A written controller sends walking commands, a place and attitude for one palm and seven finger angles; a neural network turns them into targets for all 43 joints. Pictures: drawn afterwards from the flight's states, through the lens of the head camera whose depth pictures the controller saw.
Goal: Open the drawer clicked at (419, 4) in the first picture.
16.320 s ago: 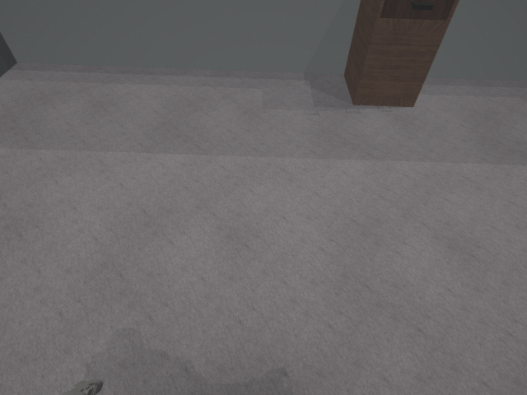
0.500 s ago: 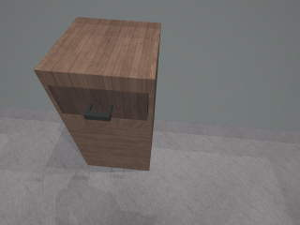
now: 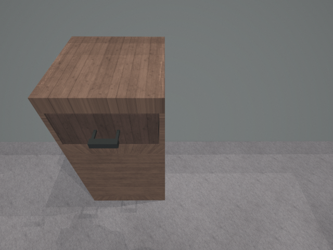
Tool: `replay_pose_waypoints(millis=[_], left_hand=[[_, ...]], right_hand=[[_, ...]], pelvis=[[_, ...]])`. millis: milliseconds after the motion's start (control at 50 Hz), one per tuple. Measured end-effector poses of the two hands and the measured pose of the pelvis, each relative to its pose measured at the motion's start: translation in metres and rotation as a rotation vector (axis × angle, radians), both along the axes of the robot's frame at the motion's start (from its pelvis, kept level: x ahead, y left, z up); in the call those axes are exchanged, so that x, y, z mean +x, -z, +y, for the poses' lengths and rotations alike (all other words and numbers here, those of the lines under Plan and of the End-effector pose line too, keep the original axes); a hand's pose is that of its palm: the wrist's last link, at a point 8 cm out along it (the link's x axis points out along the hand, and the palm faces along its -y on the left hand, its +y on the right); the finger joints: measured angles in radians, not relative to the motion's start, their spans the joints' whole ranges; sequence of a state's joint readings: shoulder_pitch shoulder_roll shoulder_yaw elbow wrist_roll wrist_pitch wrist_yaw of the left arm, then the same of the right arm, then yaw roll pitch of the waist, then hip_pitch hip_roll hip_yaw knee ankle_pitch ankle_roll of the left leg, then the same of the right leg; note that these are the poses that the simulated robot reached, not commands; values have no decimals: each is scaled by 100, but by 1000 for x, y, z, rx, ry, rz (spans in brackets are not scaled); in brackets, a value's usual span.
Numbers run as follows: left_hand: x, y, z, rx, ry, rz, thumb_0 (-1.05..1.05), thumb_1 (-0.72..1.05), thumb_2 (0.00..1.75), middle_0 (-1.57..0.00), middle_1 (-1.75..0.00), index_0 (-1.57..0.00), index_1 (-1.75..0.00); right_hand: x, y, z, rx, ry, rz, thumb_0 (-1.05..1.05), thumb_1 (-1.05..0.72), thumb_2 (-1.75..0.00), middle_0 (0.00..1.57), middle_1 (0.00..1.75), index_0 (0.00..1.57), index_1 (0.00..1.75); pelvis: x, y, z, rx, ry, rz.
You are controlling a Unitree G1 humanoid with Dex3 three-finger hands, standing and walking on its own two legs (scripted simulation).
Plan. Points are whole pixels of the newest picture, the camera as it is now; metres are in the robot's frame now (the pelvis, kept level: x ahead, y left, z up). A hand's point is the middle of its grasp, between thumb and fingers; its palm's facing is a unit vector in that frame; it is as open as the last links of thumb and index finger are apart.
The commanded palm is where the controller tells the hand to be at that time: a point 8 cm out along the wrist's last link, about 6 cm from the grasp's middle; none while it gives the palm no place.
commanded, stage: come to a stop and stand still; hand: left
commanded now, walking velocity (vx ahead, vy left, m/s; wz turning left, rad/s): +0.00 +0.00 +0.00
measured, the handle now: (105, 138) +0.51 +0.24 -0.10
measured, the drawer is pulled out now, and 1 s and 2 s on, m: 0.00 0.00 0.00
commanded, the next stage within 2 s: look again from close up in 0.46 s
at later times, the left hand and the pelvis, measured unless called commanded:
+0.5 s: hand out of the picture -0.03 +0.15 -0.18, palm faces +0.04 -0.99 -0.16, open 7.4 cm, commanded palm none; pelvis +0.01 +0.01 -0.01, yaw +0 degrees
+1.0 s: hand out of the picture +0.01 +0.21 -0.17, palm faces +0.01 -0.98 -0.19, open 7.4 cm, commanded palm none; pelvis +0.01 +0.04 +0.00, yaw -1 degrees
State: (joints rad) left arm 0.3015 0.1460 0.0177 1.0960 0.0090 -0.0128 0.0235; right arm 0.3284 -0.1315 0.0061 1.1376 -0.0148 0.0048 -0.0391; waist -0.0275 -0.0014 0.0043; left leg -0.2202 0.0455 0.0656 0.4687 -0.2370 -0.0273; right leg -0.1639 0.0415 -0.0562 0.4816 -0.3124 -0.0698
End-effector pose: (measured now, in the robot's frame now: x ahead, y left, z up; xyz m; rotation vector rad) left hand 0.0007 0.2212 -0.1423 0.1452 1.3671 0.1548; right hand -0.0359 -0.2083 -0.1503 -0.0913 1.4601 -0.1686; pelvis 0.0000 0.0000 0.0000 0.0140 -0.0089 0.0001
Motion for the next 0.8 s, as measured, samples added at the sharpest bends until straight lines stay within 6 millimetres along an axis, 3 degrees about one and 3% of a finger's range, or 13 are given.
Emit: replay_pose_waypoints(millis=[140, 380, 460, 560, 680, 800], left_hand=[[-18, 0, -19, -32, -26, 51, 1, 93, 90, -20, -30, -19, -30], [-39, -1, -40, -43, -50, 81, 1, 91, 90, -20, -30, -20, -30], [-38, 2, -30, -40, -31, 73, 1, 91, 90, -20, -30, -20, -30], [-21, 8, -9, -27, -22, 30, 1, 91, 90, -20, -30, -20, -30], [4, 5, 17, 2, 2, -35, 1, 91, 90, -20, -30, -19, -30], [13, 1, 34, 17, 19, -48, 1, 91, 90, -19, -30, -19, -30]], right_hand=[[-7, -2, 7, 25, -7, 46, 1, -91, -90, 20, 29, 19, 30], [20, 2, 1, 24, -32, 4, 2, -92, -90, 20, 30, 20, 30], [32, 3, -7, -7, -15, -63, 3, -93, -90, 20, 29, 20, 30], [42, -1, -1, -34, -29, -115, 2, -93, -90, 20, 29, 19, 30], [40, -4, 10, -36, -47, -117, 2, -93, -90, 20, 29, 19, 30], [30, -4, 23, -20, -51, -89, 1, -92, -90, 20, 29, 19, 30]], pelvis=[[4, -3, -4, 0, -5, -5], [5, -2, -6, -16, -4, 10], [4, 3, 1, -33, -2, 15], [6, 4, 10, -25, -3, 3], [5, 3, 20, -17, 6, -7], [4, 1, 29, -13, 11, -6]])
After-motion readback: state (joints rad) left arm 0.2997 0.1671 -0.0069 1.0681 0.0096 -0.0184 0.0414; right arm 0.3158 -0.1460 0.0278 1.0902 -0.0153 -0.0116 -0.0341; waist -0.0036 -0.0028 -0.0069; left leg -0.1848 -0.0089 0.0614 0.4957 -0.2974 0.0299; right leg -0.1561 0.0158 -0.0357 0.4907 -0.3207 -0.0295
